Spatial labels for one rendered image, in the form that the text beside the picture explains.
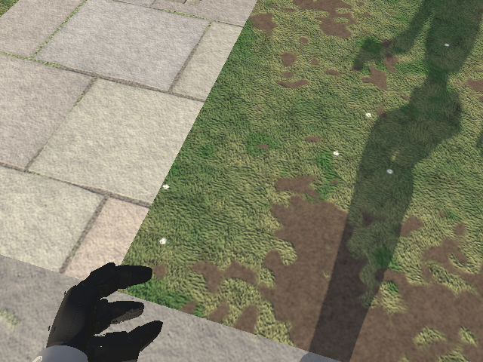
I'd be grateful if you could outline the robot left hand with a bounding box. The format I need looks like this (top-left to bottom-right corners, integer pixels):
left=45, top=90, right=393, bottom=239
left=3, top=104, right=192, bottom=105
left=46, top=262, right=163, bottom=362

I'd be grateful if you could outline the robot left forearm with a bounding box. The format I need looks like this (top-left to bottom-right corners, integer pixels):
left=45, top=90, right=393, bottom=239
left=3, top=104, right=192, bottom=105
left=32, top=345, right=88, bottom=362

